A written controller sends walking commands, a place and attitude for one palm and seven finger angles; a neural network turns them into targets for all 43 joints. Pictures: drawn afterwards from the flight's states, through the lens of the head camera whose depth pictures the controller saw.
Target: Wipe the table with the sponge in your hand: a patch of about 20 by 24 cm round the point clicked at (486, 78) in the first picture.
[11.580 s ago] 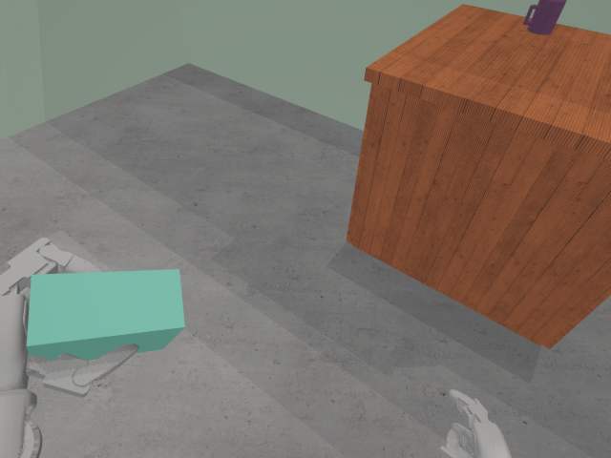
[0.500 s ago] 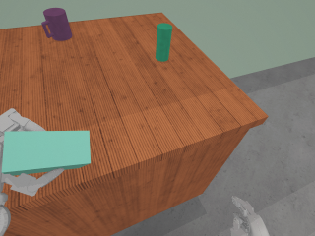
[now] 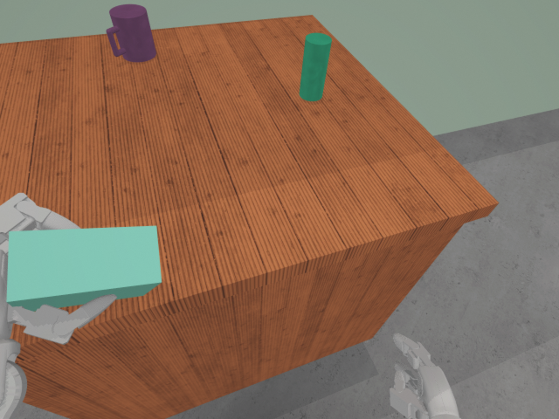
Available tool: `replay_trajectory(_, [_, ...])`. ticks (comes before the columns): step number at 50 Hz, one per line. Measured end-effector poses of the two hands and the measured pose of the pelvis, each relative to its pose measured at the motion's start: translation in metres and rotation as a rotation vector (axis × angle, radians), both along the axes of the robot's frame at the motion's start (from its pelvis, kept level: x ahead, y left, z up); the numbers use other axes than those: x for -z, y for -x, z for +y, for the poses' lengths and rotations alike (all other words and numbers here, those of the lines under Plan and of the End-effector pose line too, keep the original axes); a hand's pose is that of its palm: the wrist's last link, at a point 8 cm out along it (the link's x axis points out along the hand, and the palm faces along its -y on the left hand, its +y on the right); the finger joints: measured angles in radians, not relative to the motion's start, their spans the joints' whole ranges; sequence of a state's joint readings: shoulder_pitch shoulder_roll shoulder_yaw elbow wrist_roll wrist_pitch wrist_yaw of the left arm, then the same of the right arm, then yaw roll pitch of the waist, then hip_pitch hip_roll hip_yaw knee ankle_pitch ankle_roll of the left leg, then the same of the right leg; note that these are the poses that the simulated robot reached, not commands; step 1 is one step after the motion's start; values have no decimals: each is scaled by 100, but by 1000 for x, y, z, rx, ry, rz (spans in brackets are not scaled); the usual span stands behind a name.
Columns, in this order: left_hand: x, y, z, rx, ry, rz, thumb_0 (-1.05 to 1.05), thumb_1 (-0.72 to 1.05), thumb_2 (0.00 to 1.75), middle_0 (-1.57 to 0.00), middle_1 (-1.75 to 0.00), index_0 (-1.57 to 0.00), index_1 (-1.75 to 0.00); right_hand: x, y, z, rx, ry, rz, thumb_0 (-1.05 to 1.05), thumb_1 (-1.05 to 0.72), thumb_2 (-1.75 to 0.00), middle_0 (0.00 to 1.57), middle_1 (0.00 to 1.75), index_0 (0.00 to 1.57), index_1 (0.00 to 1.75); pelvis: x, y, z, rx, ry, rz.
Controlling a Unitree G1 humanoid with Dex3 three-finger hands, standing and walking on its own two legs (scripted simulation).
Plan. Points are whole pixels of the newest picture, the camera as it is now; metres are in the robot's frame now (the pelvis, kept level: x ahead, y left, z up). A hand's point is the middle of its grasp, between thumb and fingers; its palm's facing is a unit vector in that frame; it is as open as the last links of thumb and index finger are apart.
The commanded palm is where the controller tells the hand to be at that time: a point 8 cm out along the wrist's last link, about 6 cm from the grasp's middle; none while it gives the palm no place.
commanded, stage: look again from close up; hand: left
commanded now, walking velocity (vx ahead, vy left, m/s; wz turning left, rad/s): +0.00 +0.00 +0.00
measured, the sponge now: (110, 267) +0.24 +0.21 +0.14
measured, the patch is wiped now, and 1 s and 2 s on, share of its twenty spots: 0.00 0.00 0.00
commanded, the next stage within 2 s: turn the palm down, sponge in hand in 0.32 s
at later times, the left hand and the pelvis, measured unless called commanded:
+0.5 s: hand (60, 239) +0.24 +0.25 +0.19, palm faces +0.41 -0.79 -0.45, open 9.9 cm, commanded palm +0.16 +0.27 +0.19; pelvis -0.01 -0.02 +0.00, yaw +0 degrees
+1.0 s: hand (67, 271) +0.21 +0.23 +0.18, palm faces +0.40 -0.59 -0.70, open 9.9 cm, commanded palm +0.17 +0.25 +0.22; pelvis +0.01 -0.06 -0.01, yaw +1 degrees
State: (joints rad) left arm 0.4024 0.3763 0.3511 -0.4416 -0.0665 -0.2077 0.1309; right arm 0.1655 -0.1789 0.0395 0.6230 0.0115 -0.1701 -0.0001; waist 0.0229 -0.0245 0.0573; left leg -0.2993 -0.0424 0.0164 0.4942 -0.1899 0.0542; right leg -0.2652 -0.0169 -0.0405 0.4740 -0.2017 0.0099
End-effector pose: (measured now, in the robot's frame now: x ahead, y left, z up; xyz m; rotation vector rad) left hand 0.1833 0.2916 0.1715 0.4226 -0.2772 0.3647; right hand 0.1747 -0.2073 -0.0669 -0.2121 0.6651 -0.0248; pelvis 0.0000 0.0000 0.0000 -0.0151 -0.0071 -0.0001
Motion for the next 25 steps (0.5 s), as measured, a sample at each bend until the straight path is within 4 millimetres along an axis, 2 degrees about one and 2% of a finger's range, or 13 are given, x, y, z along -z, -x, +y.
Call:
replay_trajectory(12, [-4, 8, -13, -2, 10, 1, -1, -49, 101, -74, -134, -77, -134, -11, 4, -33, 52, 54, -30, 1, -91, -90, 20, 30, 21, 30, -2, 3, -9, 2, 2, -22])
replay_trajectory(21, [0, 5, -22, 2, 16, 28, -1, -49, 102, -74, -134, -77, -135, -10, 14, -40, 77, 59, -28, 1, -91, -90, 20, 30, 20, 30, -2, 3, -14, 15, 5, -28])
replay_trajectory(23, [-16, -4, -19, 32, -102, -10, -1, -49, 102, -74, -134, -77, -134, -9, 16, -36, 47, 76, -24, 1, -91, -90, 20, 30, 20, 30, 0, 6, -16, 2, 8, -34])
replay_trajectory(25, [-32, -17, -5, 1, -139, -32, -1, -49, 102, -74, -134, -77, -134, -2, 17, -32, -4, 68, -4, 1, -91, -90, 20, 30, 20, 30, 1, 8, -19, -3, 0, -45])
